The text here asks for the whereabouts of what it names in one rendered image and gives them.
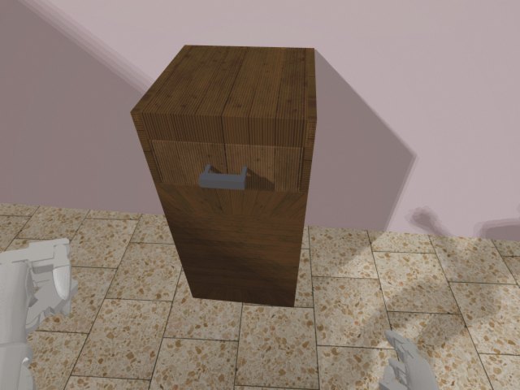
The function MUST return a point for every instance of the cabinet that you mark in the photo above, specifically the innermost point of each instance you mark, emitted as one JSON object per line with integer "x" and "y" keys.
{"x": 234, "y": 245}

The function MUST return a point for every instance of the left robot hand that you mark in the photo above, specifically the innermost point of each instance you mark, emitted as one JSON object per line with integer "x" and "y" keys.
{"x": 51, "y": 274}

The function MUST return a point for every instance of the right robot hand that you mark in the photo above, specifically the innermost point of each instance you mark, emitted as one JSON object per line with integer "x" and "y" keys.
{"x": 416, "y": 374}

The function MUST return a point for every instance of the handle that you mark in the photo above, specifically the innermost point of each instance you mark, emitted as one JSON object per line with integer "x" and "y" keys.
{"x": 222, "y": 181}

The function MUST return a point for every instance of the drawer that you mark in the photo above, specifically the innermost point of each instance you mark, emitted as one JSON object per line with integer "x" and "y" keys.
{"x": 268, "y": 166}

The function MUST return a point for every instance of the left robot forearm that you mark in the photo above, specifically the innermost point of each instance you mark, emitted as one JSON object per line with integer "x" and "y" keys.
{"x": 15, "y": 359}

